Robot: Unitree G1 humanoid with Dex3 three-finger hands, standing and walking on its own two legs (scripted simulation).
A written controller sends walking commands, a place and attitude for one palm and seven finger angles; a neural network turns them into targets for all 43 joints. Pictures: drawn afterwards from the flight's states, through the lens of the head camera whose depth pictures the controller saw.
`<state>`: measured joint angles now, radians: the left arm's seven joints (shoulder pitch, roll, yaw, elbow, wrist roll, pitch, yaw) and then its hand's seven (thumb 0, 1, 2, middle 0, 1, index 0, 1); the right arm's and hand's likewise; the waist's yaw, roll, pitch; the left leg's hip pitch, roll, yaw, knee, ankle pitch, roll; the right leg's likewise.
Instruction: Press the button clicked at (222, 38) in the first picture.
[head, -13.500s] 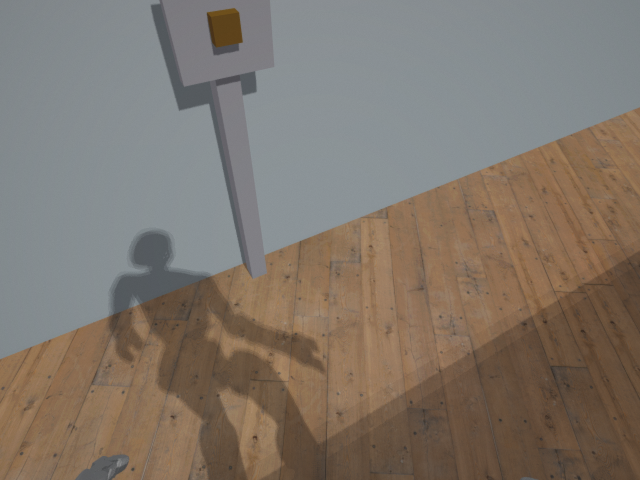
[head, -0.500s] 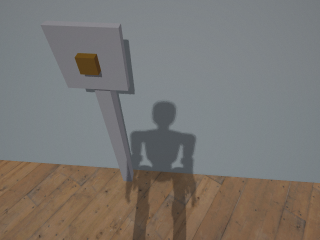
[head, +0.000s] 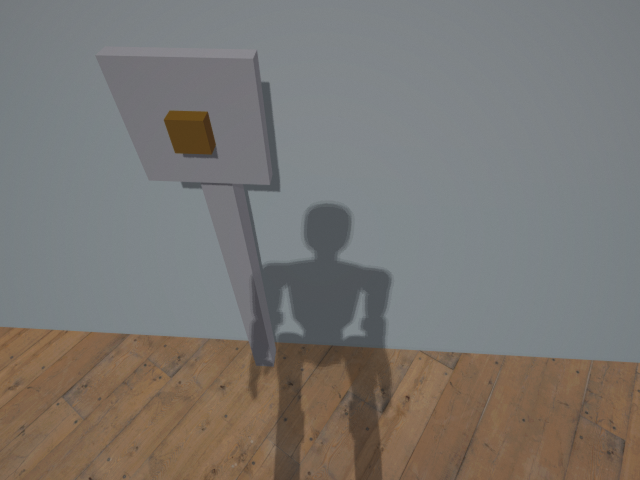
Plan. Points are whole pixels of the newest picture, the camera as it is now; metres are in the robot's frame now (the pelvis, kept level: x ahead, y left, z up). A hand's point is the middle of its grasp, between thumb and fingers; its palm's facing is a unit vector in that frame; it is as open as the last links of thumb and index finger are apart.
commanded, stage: shuffle to correct the standing spot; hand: left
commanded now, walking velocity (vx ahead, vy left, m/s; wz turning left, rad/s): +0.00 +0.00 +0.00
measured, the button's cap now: (191, 131) +0.56 +0.23 +0.15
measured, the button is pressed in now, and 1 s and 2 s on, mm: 0 0 0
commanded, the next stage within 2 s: come to a stop and stand still in 0.20 s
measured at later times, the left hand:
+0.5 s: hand out of the picture +0.06 +0.18 -0.18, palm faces +0.07 -0.98 -0.18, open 7.4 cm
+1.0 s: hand out of the picture +0.09 +0.19 -0.18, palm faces -0.01 -0.98 -0.22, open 7.4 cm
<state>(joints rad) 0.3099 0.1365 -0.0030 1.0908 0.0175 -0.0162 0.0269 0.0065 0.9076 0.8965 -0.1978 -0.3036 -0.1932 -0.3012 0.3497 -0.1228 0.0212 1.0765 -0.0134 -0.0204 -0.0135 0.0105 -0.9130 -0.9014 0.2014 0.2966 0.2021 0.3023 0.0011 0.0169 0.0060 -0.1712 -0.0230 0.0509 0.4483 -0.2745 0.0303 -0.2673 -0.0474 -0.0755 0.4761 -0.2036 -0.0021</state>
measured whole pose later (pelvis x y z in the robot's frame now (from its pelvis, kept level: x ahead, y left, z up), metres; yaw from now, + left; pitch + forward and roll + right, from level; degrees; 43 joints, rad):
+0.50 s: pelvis +0.07 +0.01 +0.00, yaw +0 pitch +0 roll +0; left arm 0.30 0.14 0.02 1.11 0.01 -0.01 0.04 0.01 0.91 0.90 -0.20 -0.30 -0.19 -0.30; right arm 0.31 -0.13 0.01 1.09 0.00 -0.03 -0.05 0.01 -0.92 -0.90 0.20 0.30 0.20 0.30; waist 0.02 -0.01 0.05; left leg -0.10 -0.03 0.05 0.50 -0.36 0.04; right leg -0.21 -0.06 -0.08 0.56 -0.31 0.00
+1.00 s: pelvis +0.04 +0.01 -0.01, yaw +0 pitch -1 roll +0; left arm 0.23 0.18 0.01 0.99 0.03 -0.03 0.05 0.01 0.90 0.90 -0.20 -0.30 -0.19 -0.30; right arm 0.21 -0.18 -0.03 0.98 0.00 0.00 -0.02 0.01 -0.93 -0.90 0.20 0.30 0.20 0.30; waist -0.01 -0.02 0.08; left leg -0.26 -0.01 0.05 0.64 -0.40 0.01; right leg -0.24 -0.05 -0.08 0.56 -0.30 0.01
